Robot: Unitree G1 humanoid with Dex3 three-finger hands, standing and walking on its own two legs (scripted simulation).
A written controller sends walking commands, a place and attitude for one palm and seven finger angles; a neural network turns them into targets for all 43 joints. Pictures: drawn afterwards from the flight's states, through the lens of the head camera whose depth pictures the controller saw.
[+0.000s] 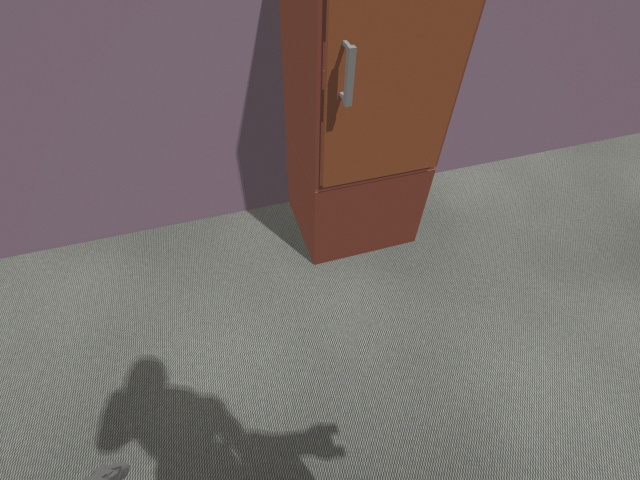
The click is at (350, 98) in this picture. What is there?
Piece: cupboard door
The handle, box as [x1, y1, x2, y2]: [339, 40, 356, 106]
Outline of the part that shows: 343,40 342,44 347,49 344,91 340,92 339,95 343,100 343,104 345,106 351,105 356,47 354,45 351,45 346,40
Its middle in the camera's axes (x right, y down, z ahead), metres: +0.06 -0.42 +0.98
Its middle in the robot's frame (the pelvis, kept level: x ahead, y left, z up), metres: +1.02 -0.01 +0.04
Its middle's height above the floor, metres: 0.81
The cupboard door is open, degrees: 0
